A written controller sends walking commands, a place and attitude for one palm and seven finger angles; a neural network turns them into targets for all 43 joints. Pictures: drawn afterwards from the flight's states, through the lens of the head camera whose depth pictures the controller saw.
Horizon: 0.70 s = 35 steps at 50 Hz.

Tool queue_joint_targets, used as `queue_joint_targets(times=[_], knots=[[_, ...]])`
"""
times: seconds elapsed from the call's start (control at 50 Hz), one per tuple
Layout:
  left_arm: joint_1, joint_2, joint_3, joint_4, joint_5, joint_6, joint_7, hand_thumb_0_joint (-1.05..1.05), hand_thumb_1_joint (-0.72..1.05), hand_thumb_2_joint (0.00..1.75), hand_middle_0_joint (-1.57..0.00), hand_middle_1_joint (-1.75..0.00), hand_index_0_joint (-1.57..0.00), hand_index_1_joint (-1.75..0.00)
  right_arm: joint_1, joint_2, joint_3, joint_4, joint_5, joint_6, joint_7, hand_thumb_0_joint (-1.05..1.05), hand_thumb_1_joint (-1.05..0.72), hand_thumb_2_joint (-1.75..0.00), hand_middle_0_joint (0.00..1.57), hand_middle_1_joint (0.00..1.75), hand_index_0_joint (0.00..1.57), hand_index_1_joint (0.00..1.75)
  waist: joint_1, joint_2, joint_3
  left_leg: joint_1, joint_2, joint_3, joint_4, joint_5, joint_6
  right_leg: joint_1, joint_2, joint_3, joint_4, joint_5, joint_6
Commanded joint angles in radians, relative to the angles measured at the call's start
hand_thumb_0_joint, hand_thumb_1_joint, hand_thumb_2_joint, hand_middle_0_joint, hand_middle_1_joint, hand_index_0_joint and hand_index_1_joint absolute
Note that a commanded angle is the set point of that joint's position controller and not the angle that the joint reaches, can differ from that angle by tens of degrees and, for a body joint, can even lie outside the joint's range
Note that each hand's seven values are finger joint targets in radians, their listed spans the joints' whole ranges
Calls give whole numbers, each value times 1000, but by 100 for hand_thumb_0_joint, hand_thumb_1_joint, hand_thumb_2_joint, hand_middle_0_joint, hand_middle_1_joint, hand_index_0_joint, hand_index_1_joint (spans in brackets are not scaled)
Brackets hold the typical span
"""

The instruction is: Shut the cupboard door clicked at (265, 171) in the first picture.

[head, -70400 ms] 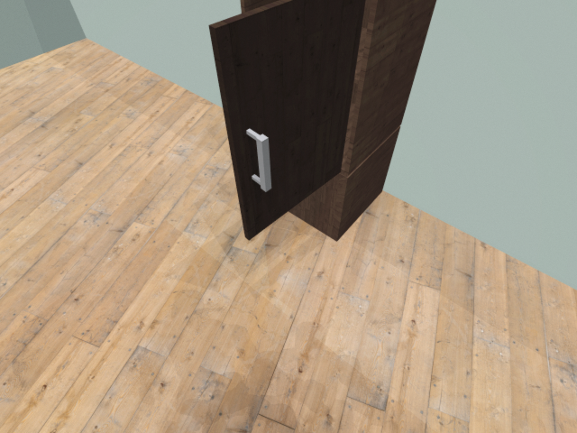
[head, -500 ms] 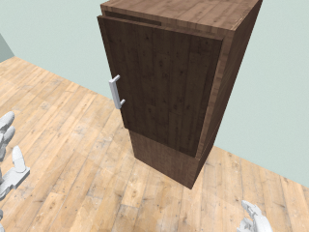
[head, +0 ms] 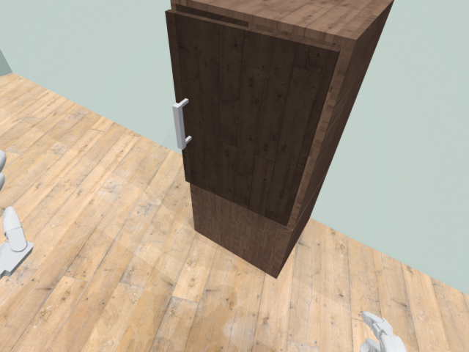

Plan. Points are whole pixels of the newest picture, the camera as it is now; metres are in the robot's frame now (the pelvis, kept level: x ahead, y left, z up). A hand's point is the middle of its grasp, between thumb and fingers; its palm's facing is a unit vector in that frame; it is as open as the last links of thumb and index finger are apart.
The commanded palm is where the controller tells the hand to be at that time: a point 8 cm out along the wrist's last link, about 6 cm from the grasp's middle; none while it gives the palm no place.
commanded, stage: step back with the hand held close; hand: left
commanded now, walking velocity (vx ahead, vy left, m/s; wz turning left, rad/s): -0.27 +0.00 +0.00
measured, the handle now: (183, 124) +0.74 +0.20 -0.03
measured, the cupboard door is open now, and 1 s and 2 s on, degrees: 4 4 4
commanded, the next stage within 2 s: stop stepping back and stand still in 0.68 s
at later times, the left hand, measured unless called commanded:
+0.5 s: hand out of the picture +0.11 +0.31 +0.19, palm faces +0.56 -0.71 -0.43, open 7.4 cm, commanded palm +0.06 +0.33 +0.20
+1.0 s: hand out of the picture -0.04 +0.28 +0.23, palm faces +0.49 -0.76 -0.43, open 7.4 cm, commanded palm -0.04 +0.29 +0.20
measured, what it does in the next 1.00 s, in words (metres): walks backwards: right foot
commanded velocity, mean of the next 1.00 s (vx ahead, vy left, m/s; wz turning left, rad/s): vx -0.20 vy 0.04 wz -0.06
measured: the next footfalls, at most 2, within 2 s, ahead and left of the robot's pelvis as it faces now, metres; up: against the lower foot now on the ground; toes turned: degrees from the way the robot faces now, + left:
right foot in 0.80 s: -0.31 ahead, -0.11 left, +0.00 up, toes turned -8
left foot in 1.06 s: -0.15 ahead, +0.15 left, +0.00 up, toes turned +0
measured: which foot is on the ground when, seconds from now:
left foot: down 0.00-0.84, up 0.86-1.00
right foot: down 0.00-0.34, up 0.36-0.78, down 0.80-1.00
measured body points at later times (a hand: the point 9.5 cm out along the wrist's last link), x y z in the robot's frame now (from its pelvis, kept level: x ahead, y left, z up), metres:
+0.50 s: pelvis -0.06 +0.02 +0.00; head -0.06 +0.06 +0.45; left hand +0.07 +0.35 +0.22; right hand +0.13 -0.20 -0.06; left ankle +0.05 +0.06 -0.72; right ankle -0.15 -0.13 -0.65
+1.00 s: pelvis -0.22 +0.01 +0.00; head -0.27 +0.05 +0.45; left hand -0.07 +0.32 +0.25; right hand -0.13 -0.26 -0.08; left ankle -0.14 +0.12 -0.69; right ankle -0.35 -0.10 -0.72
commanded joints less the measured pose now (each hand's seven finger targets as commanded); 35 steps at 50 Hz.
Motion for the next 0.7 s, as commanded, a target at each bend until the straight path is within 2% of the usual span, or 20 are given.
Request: queue_joint_targets(times=[0.0, 0.04, 0.08, 0.12, 0.16, 0.2, 0.24, 0.26, 0.28, 0.3, 0.32, 0.34, 0.36, 0.38, 0.44, 0.5, 0.54, 0.6, 0.66, 0.68], knots=[[-120, 214, 158, -254, 17, -94, 22, 0, 90, 90, -20, -30, -20, -30, -132, -136, -60, -163, -5, -83, -10, 0, -90, -90, 20, 30, 20, 30, -2, 183, -31, -512, 268, -327, -435, -511, 42, 490, -3, 118, 153, -17, 28], [-115, 216, 175, -230, 24, -99, 17, 0, 90, 90, -20, -30, -20, -30, -136, -139, -68, -160, -8, -89, -8, 0, -90, -90, 20, 30, 20, 30, -1, 191, -15, -583, 293, -322, -435, -536, 50, 541, 16, 120, 199, 17, 32], [-98, 228, 197, -187, 26, -98, 11, 0, 90, 90, -20, -30, -20, -30, -134, -142, -77, -161, -8, -90, -3, 0, -90, -90, 20, 30, 20, 30, -1, 122, 9, -597, 267, -301, -378, -505, 47, 533, 12, 162, 177, 73, 22], [-48, 206, 181, -149, 11, -104, 6, 0, 90, 90, -20, -30, -20, -30, -122, -132, -78, -153, -1, -91, 6, 0, -90, -90, 20, 30, 20, 30, -8, 14, -2, -497, 194, -228, -245, -401, 16, 425, -54, 281, 72, 122, -10], [-26, 200, 167, -147, 0, -103, 3, 0, 90, 90, -20, -30, -20, -30, -109, -120, -85, -144, 2, -85, 23, 0, -90, -90, 20, 30, 20, 30, -12, -75, -17, -360, 134, -161, -90, -347, -26, 260, -162, 413, -82, 7, -58], [-48, 196, 134, -181, -12, -99, 6, 0, 90, 90, -20, -30, -20, -30, -112, -100, -83, -130, 0, -77, 40, 0, -90, -90, 20, 30, 20, 30, -17, -141, -31, -176, 100, -135, 17, -240, -65, 76, -252, 478, -211, -119, -108], [-62, 216, 131, -234, -12, -104, 15, 0, 90, 90, -20, -30, -20, -30, -120, -93, -78, -124, -2, -75, 44, 0, -90, -90, 20, 30, 20, 30, -27, -142, -52, -44, 102, -140, -11, -164, -63, -19, -237, 410, -224, -134, -92], [-61, 226, 136, -263, -11, -107, 18, 0, 90, 90, -20, -30, -20, -30, -121, -95, -75, -125, -1, -76, 38, 0, -90, -90, 20, 30, 20, 30, -30, -105, -60, -21, 112, -146, -64, -147, -51, -34, -193, 352, -193, -132, -66], [-66, 252, 164, -298, -12, -112, 24, 0, 90, 90, -20, -30, -20, -30, -132, -106, -78, -124, -1, -81, 28, 0, -90, -90, 20, 30, 20, 30, -25, -25, -76, -29, 138, -166, -137, -130, -36, -6, -140, 287, -131, -102, -39], [-38, 246, 174, -309, -11, -120, 24, 0, 90, 90, -20, -30, -20, -30, -135, -106, -73, -129, 1, -87, 19, 0, -90, -90, 20, 30, 20, 30, -20, 43, -103, -85, 197, -216, -226, -163, -10, 66, -74, 216, -20, -75, -8], [-39, 243, 192, -327, -5, -127, 24, 0, 90, 90, -20, -30, -20, -30, -147, -116, -74, -136, 2, -97, 12, 0, -90, -90, 20, 30, 20, 30, -12, 154, -123, -220, 292, -294, -352, -267, 27, 205, 5, 142, 167, -31, 21], [-47, 243, 212, -340, -3, -132, 21, 0, 90, 90, -20, -30, -20, -30, -166, -115, -80, -137, -5, -110, 9, 0, -90, -90, 20, 30, 20, 30, 2, 252, -145, -329, 394, -363, -469, -369, 52, 316, 60, 84, 331, -111, 39], [-63, 258, 233, -351, 0, -133, 20, 0, 90, 90, -20, -30, -20, -30, -164, -114, -83, -127, -16, -123, 9, 0, -90, -90, 20, 30, 20, 30, 0, 274, -156, -398, 452, -386, -546, -449, 61, 368, 78, 81, 492, -190, 42], [-79, 281, 256, -358, 1, -135, 20, 0, 90, 90, -20, -30, -20, -30, -169, -113, -88, -121, -19, -133, 9, 0, -90, -90, 20, 30, 20, 30, -1, 260, -148, -423, 469, -393, -569, -482, 57, 370, 91, 91, 584, -226, 46], [-111, 211, 198, -314, -24, -120, 9, 0, 90, 90, -20, -30, -20, -30, -174, -93, -87, -90, -26, -150, 17, 0, -90, -90, 20, 30, 20, 30, 8, 132, -82, -250, 426, -283, -490, -314, 28, 205, 59, 77, 555, -287, 44], [-138, 141, 103, -254, -38, -112, 5, 0, 90, 90, -20, -30, -20, -30, -153, -69, -72, -51, -21, -174, 21, 0, -90, -90, 20, 30, 20, 30, 4, 114, -91, 55, 380, -223, -491, -155, -30, 59, 36, 33, 298, -364, 38], [-179, 127, 62, -248, -44, -111, -6, 0, 90, 90, -20, -30, -20, -30, -140, -76, -64, -28, -21, -187, 25, 0, -90, -90, 20, 30, 20, 30, 3, 153, -154, 209, 370, -213, -518, -72, -69, 51, 51, 24, 181, -383, 32], [-212, 140, 48, -301, -44, -121, -19, 0, 90, 90, -20, -30, -20, -30, -137, -79, -71, -3, -25, -195, 37, 0, -90, -90, 20, 30, 20, 30, 13, 232, -310, 431, 357, -167, -492, 228, -139, 64, 70, 10, 67, -402, 22], [-169, 217, 123, -391, -60, -134, -36, 0, 90, 90, -20, -30, -20, -30, -162, -66, -76, -30, -22, -201, 49, 0, -90, -90, 20, 30, 20, 30, 31, 246, -428, 547, 328, -89, -438, 408, -148, 99, 94, -23, 26, -381, 11], [-90, 264, 182, -410, -68, -131, -40, 0, 90, 90, -20, -30, -20, -30, -163, -62, -76, -44, -26, -198, 55, 0, -90, -90, 20, 30, 20, 30, 41, 248, -468, 565, 310, -85, -424, 489, -155, 124, 105, -33, -12, -366, 7]])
